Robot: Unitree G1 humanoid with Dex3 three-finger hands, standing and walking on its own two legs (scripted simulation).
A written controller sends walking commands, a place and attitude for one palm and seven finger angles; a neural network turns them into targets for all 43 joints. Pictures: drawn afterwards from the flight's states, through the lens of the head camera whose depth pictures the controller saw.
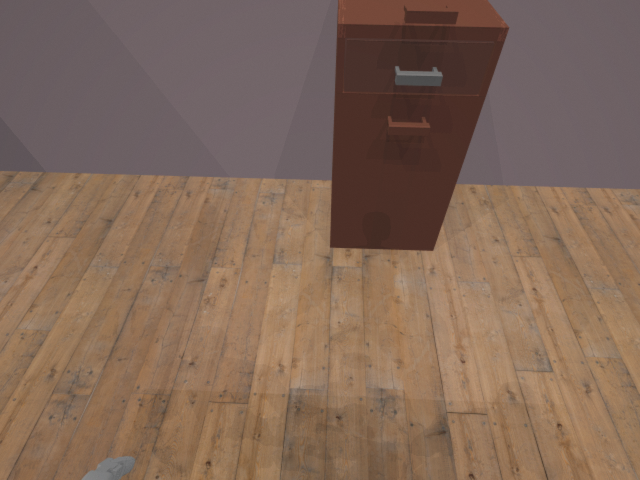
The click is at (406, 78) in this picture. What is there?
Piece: drawer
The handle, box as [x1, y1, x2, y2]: [395, 66, 442, 85]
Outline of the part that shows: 395,66 396,84 440,85 442,75 441,72 437,71 436,67 433,67 431,72 400,71 398,66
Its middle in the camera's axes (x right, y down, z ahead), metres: +0.26 -0.45 +1.05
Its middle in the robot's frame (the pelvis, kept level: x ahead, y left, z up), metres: +1.10 -0.21 +0.00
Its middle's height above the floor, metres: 0.77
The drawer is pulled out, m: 0.00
